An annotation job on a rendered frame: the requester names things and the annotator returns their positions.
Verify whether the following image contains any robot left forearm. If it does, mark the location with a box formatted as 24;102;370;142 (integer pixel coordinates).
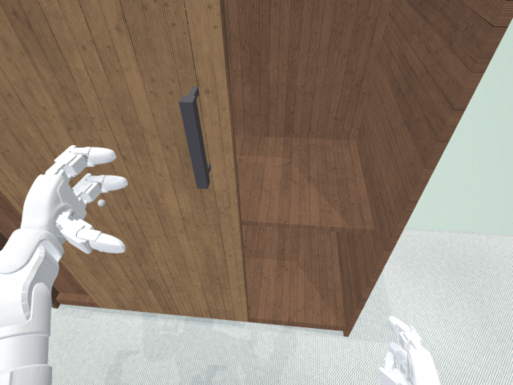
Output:
0;228;64;385

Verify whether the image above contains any wardrobe door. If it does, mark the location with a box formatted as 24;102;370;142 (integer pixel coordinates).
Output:
0;0;249;322
0;191;89;295

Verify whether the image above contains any handle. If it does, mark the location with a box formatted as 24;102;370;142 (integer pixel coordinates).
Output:
179;87;211;189

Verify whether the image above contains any right robot hand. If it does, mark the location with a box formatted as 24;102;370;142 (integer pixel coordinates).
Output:
379;316;442;385

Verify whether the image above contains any left robot hand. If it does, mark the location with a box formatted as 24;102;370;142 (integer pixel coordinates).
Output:
20;145;128;254

